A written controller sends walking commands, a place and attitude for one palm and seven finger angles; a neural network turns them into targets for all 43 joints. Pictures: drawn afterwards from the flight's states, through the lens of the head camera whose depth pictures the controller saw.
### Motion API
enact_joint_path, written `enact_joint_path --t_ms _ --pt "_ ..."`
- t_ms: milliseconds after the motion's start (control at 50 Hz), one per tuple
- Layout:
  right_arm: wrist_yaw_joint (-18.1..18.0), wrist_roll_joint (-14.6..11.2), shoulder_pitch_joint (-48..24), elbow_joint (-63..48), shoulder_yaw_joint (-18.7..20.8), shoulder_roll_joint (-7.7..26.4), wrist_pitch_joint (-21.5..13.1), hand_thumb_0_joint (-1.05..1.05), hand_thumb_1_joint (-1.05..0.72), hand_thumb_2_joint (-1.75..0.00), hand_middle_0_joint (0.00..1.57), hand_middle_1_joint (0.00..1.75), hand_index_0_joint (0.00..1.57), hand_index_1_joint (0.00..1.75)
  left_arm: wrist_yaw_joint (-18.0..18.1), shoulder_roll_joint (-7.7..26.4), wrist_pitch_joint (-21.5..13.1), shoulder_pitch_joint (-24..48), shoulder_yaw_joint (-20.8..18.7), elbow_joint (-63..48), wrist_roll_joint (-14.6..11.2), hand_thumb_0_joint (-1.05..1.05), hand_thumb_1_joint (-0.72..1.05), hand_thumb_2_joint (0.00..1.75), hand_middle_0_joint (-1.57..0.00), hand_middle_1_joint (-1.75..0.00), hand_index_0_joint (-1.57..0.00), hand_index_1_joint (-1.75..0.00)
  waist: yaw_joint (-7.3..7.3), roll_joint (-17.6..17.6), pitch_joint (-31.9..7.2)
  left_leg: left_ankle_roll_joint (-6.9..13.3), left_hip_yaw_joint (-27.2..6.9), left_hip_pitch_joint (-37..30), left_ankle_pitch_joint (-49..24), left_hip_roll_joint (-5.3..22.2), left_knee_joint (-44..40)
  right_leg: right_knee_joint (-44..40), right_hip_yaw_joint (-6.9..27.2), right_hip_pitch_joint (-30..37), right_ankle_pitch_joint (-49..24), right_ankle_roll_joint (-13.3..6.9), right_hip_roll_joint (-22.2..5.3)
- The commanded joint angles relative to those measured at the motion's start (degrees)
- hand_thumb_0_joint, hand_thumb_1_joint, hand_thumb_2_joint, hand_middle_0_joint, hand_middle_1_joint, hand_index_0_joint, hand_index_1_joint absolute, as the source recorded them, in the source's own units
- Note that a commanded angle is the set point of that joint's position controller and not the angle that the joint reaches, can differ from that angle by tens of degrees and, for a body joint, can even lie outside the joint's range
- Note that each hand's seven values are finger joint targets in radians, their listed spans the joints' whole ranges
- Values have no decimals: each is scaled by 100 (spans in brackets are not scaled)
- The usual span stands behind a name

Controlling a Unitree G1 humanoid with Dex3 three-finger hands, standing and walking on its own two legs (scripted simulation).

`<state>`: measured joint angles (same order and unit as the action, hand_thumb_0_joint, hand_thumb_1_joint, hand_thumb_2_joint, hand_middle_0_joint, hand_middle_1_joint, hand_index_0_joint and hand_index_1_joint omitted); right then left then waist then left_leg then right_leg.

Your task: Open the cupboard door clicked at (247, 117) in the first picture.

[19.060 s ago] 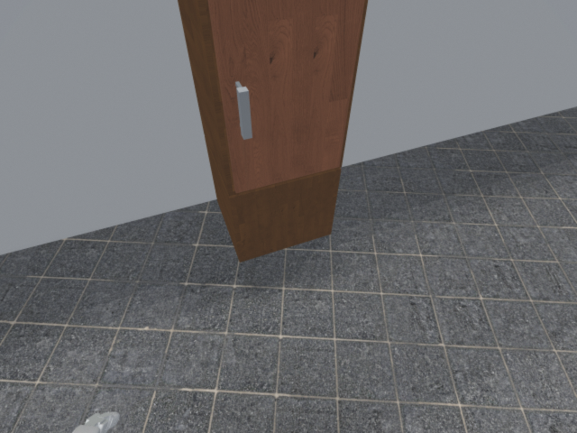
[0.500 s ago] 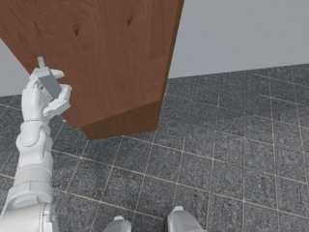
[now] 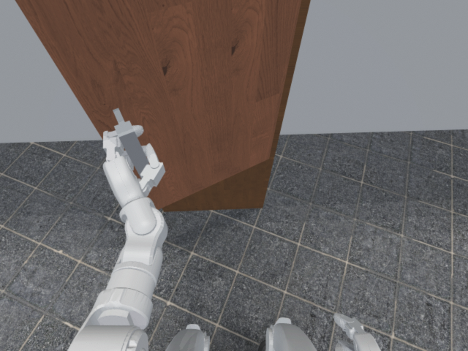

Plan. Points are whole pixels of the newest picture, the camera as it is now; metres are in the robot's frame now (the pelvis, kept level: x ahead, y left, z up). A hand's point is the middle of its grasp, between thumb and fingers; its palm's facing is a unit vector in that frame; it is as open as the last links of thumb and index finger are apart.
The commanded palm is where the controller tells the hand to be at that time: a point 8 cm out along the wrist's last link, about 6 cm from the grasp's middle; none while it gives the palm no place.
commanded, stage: pull the door open along its arc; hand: left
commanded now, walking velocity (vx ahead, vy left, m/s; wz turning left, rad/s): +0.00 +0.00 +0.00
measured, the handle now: (133, 146) +0.45 +0.20 +0.04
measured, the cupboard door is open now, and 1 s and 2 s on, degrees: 26 43 43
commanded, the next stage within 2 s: open thumb and fingers to let go in 0.66 s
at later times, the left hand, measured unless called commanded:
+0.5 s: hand (164, 178) +0.39 +0.13 +0.04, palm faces +0.47 -0.88 +0.00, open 6.3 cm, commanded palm +0.31 +0.16 +0.04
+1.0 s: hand (191, 202) +0.34 +0.08 +0.04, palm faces +0.45 -0.89 -0.03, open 7.2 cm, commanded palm +0.29 +0.12 +0.04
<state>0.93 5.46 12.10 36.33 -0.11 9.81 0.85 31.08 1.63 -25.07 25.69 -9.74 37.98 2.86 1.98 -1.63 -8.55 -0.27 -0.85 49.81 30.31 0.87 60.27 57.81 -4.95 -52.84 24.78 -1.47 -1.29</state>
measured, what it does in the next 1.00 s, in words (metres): stands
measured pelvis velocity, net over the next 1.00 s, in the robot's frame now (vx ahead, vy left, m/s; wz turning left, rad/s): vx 0.00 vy -0.01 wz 0.02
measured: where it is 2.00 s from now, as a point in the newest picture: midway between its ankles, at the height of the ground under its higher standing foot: outside the picture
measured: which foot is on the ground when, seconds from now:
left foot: down 0.00-1.00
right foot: down 0.00-1.00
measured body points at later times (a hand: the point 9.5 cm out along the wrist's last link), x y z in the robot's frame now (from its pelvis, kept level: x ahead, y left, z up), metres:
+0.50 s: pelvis -0.01 -0.01 +0.01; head +0.07 -0.02 +0.45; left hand +0.36 +0.18 +0.05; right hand +0.06 -0.26 -0.12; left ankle -0.02 +0.12 -0.67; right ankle +0.02 -0.11 -0.67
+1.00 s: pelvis +0.00 -0.01 +0.00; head +0.08 -0.02 +0.45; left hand +0.31 +0.13 +0.05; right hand +0.19 -0.20 -0.11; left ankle -0.02 +0.12 -0.67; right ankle +0.02 -0.11 -0.67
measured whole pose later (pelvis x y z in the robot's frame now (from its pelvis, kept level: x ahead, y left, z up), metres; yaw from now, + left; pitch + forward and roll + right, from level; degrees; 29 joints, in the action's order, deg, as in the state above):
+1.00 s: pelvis +0.00 -0.01 +0.00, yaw +1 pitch +17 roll +0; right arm 1.1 6.1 7.5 34.4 0.3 8.7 -0.5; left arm 37.0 -7.5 -21.0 8.6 6.5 23.4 7.1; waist -1.3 -1.8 -8.9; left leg -0.9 -1.3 45.8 30.3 0.4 59.3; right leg 58.2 -5.3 -49.2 25.8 -2.1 -1.8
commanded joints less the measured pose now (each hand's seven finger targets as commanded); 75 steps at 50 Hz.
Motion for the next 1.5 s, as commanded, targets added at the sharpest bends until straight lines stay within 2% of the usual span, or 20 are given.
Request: enact_joint_path --t_ms 0,60,120,180,220,340,500,560,580,660,720,740,820,900,980,1140,1180,1300,1360,1480 --pt "-152 -28 505 -318 313 824 -235 0 -90 -90 20 30 20 30 -192 545 -517 1952 9 -808 88 0 90 90 -40 -135 -40 -135 291 314 -2146 29 82 -476 -1767 -179 -742 -671 344 2144 -2042 47 127" --pt "-155 -29 548 -252 327 847 -301 0 -90 -90 20 30 20 30 -237 723 -621 2059 -171 -653 31 0 90 90 -40 -135 -40 -135 269 212 -2171 50 120 -373 -1623 -204 -740 -748 427 2203 -1921 62 107" --pt "-160 -27 631 -192 355 885 -345 0 -90 -90 20 30 20 30 -253 863 -715 2144 -309 -479 3 0 90 90 -40 -135 -40 -135 303 439 -2200 73 110 -263 -1567 -206 -746 -797 464 2302 -1877 77 111" --pt "-137 -32 682 -132 378 893 -387 0 -90 -90 20 30 20 30 -288 845 -789 2096 -361 -325 -35 0 90 90 -40 -135 -40 -135 252 284 -2184 78 178 -209 -1486 -231 -753 -852 528 2336 -1822 87 94" --pt "-109 -37 677 -166 395 923 -414 0 -90 -90 20 30 20 30 -326 824 -819 1884 -361 -348 -94 0 90 90 -40 -135 -40 -135 227 451 -2268 92 181 -169 -1455 -232 -754 -913 562 2442 -1767 88 96" --pt "-17 -87 610 -251 426 941 -452 0 -90 -90 20 30 20 30 -386 567 -797 1058 -180 -555 -189 0 90 90 -40 -135 -40 -135 74 358 -2199 82 256 -310 -1469 -211 -884 -1029 543 2520 -1715 64 101" --pt "168 -120 315 -606 419 858 -455 0 -90 -90 20 30 20 30 -165 -367 -611 -598 718 -1772 -168 0 90 90 -40 -135 -40 -135 -119 378 -1935 44 261 -840 -1865 -152 -1121 -1015 257 2529 -1962 -20 147" --pt "223 -121 118 -783 418 794 -436 0 -90 -90 20 30 20 30 -6 -674 -493 -1381 1075 -2360 -83 0 90 90 -40 -135 -40 -135 -187 597 -1856 36 245 -949 -2068 -125 -1137 -963 211 2594 -2142 -30 138" --pt "238 -114 52 -812 394 764 -432 0 -90 -90 20 30 20 30 73 -882 -452 -1281 1359 -2542 6 0 90 90 -40 -135 -40 -135 -133 472 -1736 27 227 -1002 -2080 -128 -1131 -945 192 2486 -2130 -40 126" --pt "157 6 -88 -802 350 674 -413 0 -90 -90 20 30 20 30 508 -830 -271 -747 1420 -2488 519 0 90 90 -40 -135 -40 -135 -59 429 -1415 20 124 -853 -1902 -121 -979 -760 190 2029 -1796 -60 93" --pt "63 63 -172 -735 322 616 -397 0 -90 -90 20 30 20 30 716 -828 -244 -81 1497 -2491 851 0 90 90 -40 -135 -40 -135 59 500 -1411 20 48 -826 -1858 -119 -838 -671 197 1780 -1659 -70 70" --pt "49 82 -225 -737 323 571 -395 0 -90 -90 20 30 20 30 744 -963 -219 -178 1581 -2448 871 0 90 90 -40 -135 -40 -135 -29 268 -1582 6 75 -886 -1871 -145 -821 -617 191 1806 -1655 -87 75" --pt "-2 55 -231 -795 332 548 -349 0 -90 -90 20 30 20 30 650 -1210 -75 -387 1775 -2670 656 0 62 78 -38 -132 -38 -132 -50 416 -2149 -26 74 -1101 -2332 -162 -746 -550 168 2128 -2213 -83 88" --pt "-63 24 -298 -794 313 525 -288 0 -90 -90 20 30 20 30 564 -1214 72 -463 1803 -2661 548 0 34 66 -36 -129 -36 -129 -33 614 -2019 -20 61 -991 -2229 -169 -746 -603 209 2245 -2301 -44 62" --pt "-69 42 -312 -765 299 514 -303 0 -90 -90 20 30 20 30 557 -1275 77 -316 1904 -2733 601 0 6 54 -34 -126 -34 -126 -22 471 -1980 -17 41 -1003 -2207 -159 -711 -579 202 2106 -2206 -50 51" --pt "-125 29 -353 -720 294 555 -340 0 -90 -90 20 30 20 30 568 -970 65 -170 1586 -2487 557 0 -50 30 -30 -120 -30 -120 -28 644 -1851 18 58 -670 -1713 -205 -729 -753 370 2207 -1784 -12 3" --pt "-130 34 -299 -678 312 550 -366 0 -90 -90 20 30 20 30 566 -950 25 -147 1525 -2456 532 0 -50 30 -30 -120 -30 -120 -38 628 -1894 18 74 -653 -1675 -212 -727 -787 409 2270 -1777 -1 -12" --pt "-100 16 -241 -671 337 576 -418 0 -90 -90 20 30 20 30 532 -910 -57 -294 1448 -2546 408 0 -50 30 -25 -90 -25 -90 -85 537 -2020 20 118 -669 -1673 -227 -757 -847 450 2427 -1831 3 -15" --pt "-112 7 -274 -643 344 600 -426 0 -90 -90 20 30 20 30 556 -845 -87 -174 1403 -2391 433 0 -50 30 -22 -75 -22 -75 6 776 -1808 42 92 -532 -1392 -220 -761 -959 510 2325 -1428 37 -31" --pt "-130 15 -328 -600 324 603 -456 0 -90 -90 20 30 20 30 616 -639 -185 132 1229 -2282 462 0 -50 30 -18 -45 -18 -45 23 585 -1692 54 102 -450 -1120 -237 -761 -1060 607 2212 -965 36 -67"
